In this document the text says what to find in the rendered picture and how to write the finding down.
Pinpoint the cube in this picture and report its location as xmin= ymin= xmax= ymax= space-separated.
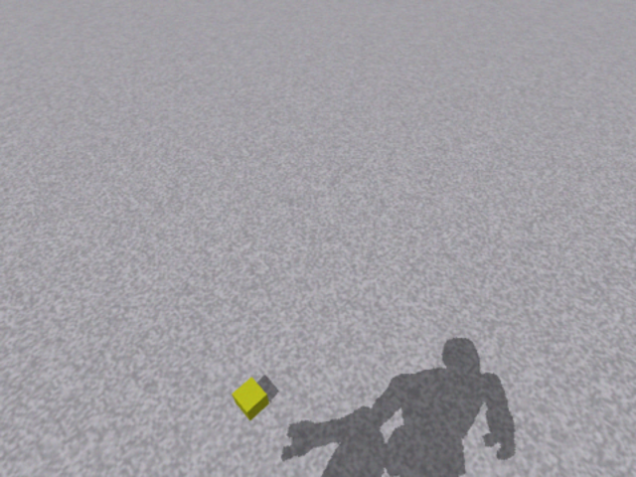
xmin=232 ymin=378 xmax=269 ymax=420

